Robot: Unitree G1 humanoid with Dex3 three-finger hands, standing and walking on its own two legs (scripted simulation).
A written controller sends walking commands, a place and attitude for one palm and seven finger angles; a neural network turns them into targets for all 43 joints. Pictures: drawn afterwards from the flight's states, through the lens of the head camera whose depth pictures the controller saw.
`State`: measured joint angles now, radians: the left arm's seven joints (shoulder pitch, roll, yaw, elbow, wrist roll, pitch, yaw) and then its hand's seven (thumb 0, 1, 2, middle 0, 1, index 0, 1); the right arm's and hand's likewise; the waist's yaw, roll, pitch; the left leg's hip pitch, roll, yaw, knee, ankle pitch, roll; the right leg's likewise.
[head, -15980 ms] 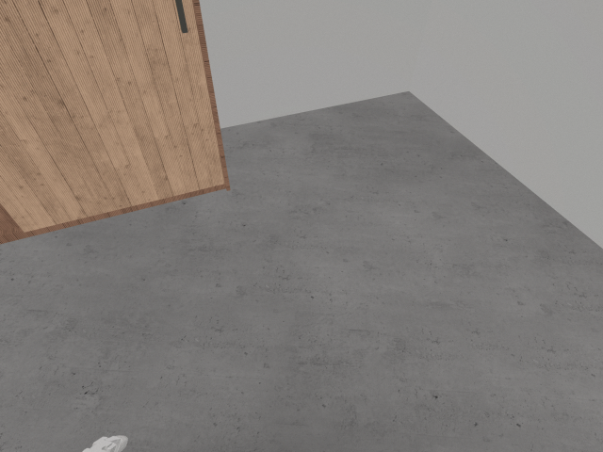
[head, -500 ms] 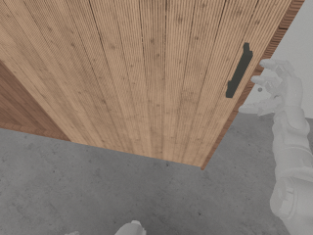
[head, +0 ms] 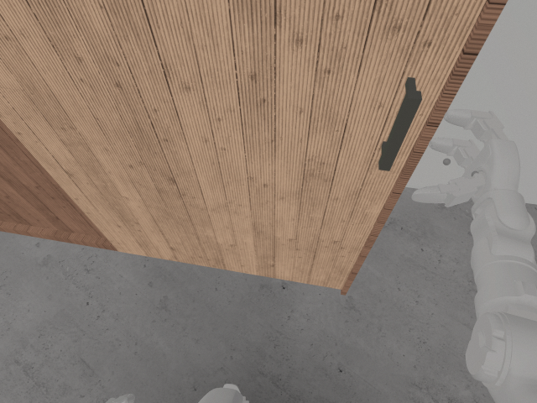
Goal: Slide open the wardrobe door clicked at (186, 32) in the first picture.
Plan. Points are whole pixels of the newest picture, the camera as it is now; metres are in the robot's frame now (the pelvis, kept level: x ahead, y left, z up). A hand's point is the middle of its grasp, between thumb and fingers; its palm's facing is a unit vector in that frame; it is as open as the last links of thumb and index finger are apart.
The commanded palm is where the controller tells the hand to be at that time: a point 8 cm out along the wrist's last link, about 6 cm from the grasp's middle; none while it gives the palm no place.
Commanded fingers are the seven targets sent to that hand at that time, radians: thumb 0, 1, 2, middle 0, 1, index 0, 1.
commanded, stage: move the hooked fingers beside the handle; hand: right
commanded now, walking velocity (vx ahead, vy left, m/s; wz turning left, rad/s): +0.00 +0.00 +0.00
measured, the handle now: (396, 127) +0.53 -0.12 +0.11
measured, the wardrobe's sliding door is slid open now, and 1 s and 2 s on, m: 0.00 0.00 0.00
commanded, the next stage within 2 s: feel for the door with the fingertips in 0.64 s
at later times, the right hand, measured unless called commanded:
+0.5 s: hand (445, 162) +0.46 -0.18 +0.11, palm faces +0.03 +1.00 -0.01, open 14.0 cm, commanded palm +0.44 -0.24 +0.11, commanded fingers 0.00 0.50 -0.30 0.30 1.20 0.30 1.20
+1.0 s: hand (429, 161) +0.46 -0.16 +0.11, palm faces +0.01 +1.00 +0.01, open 14.0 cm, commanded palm +0.43 -0.21 +0.11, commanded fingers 0.00 0.50 -0.30 0.30 1.20 0.30 1.20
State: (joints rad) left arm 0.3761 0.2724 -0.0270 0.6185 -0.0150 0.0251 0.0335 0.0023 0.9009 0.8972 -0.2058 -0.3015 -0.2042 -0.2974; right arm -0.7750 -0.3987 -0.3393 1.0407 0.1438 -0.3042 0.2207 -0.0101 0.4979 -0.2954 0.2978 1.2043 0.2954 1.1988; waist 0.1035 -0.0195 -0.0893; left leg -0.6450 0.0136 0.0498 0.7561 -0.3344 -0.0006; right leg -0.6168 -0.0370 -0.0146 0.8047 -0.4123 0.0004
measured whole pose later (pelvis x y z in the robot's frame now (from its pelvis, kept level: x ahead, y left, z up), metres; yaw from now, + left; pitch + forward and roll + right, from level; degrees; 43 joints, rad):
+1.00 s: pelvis +0.00 +0.00 +0.00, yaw +0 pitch +13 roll +1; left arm 0.38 0.27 -0.02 0.63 -0.01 0.01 0.03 0.00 0.90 0.90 -0.21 -0.30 -0.20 -0.30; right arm -0.78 -0.34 -0.29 1.02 0.14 -0.31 0.17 -0.01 0.50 -0.30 0.30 1.20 0.29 1.20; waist 0.10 -0.02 -0.09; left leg -0.65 0.02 0.05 0.76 -0.33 0.00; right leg -0.62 -0.03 -0.01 0.81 -0.41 0.00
